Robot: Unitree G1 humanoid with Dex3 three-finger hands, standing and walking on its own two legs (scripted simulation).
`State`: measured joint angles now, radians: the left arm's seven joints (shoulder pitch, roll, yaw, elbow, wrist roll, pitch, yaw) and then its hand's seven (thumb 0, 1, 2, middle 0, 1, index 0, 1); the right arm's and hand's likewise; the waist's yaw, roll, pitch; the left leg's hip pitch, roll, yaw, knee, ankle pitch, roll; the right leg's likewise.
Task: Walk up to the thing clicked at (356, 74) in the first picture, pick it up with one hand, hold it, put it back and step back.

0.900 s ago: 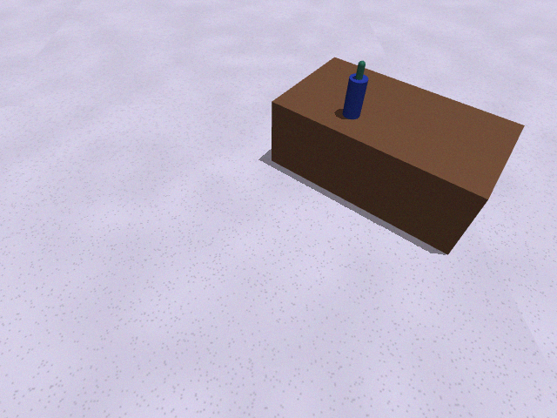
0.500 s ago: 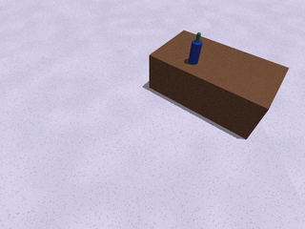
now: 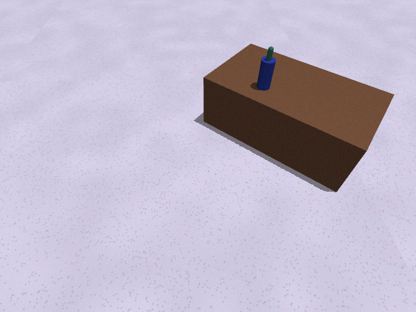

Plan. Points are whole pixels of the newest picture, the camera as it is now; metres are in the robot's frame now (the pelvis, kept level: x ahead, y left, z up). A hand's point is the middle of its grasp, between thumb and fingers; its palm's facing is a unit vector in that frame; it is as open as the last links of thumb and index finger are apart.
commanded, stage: stand
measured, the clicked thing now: (267, 68) +1.35 -0.35 -0.30
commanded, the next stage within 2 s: walk up in 0.22 s
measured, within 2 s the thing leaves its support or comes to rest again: neither
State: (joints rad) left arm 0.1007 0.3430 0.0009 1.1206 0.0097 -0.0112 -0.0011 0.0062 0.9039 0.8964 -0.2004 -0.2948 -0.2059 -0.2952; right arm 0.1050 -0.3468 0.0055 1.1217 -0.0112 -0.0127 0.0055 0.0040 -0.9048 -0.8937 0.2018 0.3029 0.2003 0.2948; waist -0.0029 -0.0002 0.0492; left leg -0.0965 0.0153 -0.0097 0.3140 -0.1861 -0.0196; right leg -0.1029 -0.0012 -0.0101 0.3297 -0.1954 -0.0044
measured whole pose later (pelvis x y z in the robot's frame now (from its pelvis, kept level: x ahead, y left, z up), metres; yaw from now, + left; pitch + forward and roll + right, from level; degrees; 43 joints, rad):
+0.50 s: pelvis +0.05 +0.04 -0.01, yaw -4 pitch -2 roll -2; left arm 0.30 0.40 0.08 1.00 0.04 -0.03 -0.05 0.01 0.90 0.90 -0.20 -0.30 -0.21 -0.30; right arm 0.19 -0.44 -0.09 0.99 -0.05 -0.04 0.07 0.01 -0.91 -0.89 0.20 0.30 0.20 0.29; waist 0.03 0.01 0.06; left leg -0.31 0.05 -0.01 0.58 -0.34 0.01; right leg -0.09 0.00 0.07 0.44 -0.32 0.01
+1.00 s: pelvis +0.25 +0.03 -0.03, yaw -10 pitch -3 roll -1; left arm 0.15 0.38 0.05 0.88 0.01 -0.05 -0.06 0.01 0.91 0.90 -0.20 -0.29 -0.20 -0.29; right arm 0.37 -0.41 -0.07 0.89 -0.02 -0.04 0.04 0.01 -0.90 -0.89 0.20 0.30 0.20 0.30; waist -0.08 0.08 0.12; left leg 0.01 0.06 0.11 0.65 -0.51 0.02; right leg -0.40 0.00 -0.06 0.62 -0.17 -0.04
